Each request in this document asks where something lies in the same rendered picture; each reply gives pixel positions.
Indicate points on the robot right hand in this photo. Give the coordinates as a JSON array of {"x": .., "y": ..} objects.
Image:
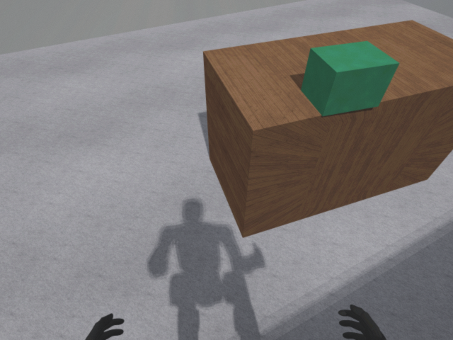
[{"x": 366, "y": 325}]

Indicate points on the carton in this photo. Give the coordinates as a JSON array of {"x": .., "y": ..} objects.
[{"x": 347, "y": 77}]

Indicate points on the robot left hand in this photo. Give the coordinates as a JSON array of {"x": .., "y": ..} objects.
[{"x": 97, "y": 332}]

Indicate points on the pedestal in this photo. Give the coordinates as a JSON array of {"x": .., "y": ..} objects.
[{"x": 278, "y": 160}]

